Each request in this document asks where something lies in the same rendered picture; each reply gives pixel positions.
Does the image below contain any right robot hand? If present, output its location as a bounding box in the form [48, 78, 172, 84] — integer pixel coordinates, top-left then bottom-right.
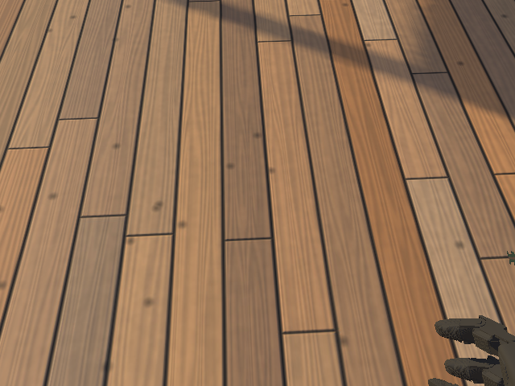
[428, 315, 515, 386]

